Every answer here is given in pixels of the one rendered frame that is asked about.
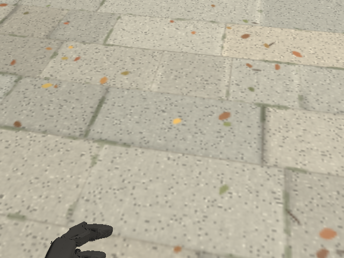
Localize left robot hand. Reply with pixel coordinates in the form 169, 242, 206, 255
45, 221, 113, 258

